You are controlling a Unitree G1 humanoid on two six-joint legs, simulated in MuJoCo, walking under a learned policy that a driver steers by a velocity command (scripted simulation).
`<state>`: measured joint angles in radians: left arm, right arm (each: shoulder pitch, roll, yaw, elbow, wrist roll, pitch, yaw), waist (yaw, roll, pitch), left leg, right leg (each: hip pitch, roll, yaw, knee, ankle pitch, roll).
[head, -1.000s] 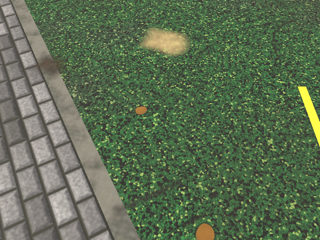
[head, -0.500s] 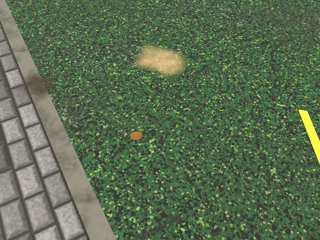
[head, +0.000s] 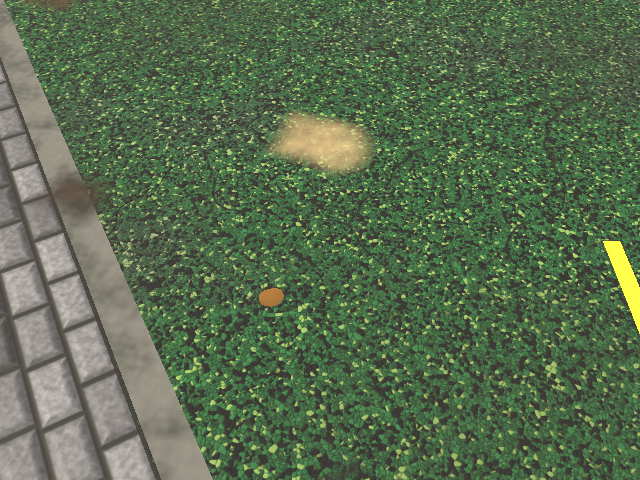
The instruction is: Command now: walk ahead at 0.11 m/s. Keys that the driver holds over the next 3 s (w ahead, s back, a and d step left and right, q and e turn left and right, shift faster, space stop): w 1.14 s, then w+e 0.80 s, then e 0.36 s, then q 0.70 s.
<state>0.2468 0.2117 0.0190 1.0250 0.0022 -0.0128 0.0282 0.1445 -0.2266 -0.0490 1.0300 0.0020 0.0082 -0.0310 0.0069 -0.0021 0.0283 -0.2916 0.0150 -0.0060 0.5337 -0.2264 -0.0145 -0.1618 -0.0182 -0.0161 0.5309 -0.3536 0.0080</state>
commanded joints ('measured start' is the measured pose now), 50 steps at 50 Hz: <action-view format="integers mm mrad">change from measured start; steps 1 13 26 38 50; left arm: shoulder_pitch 73 -58 -346 -12 61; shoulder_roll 144 124 71 171 171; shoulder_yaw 33 47 35 70 57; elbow -9 -125 -214 -131 -72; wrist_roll -12 -58 -31 -15 -5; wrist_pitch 2 -96 -74 -88 -95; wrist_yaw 5 -14 -53 -62 -24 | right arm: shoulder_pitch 9 275 306 170 -76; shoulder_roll -97 -138 -150 -141 -78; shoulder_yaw -19 -35 -13 -13 -27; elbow -11 57 35 -59 -147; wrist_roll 8 6 6 52 4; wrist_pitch -3 -125 -101 -143 -97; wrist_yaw -3 48 13 31 24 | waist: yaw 6 -89 -87 72 19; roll -64 150 82 -97 -47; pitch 3 18 107 -143 31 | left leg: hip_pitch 61 443 234 -439 -393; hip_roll -46 354 195 58 125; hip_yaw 54 -597 -68 -85 -23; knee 28 -324 -450 839 197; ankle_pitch -165 -143 214 -176 333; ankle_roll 47 297 201 83 24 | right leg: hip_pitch -125 -669 -481 274 -6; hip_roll -54 -16 -54 -308 -166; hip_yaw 79 117 -28 520 97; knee -175 736 92 -297 -446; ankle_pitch -186 -140 382 -35 310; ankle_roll -79 -56 -17 -262 -212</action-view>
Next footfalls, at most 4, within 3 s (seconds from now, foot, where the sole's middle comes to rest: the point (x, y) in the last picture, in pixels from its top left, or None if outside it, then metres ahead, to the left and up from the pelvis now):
0.68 right None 0.45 -0.12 -0.77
1.24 left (286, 368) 0.77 0.12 -0.77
1.78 right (404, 282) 1.02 -0.18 -0.77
2.24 left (380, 199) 1.32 -0.13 -0.77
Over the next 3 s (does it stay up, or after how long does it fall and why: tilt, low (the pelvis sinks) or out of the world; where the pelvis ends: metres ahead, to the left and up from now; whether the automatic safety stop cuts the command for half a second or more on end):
stays up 1.20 -0.13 0.00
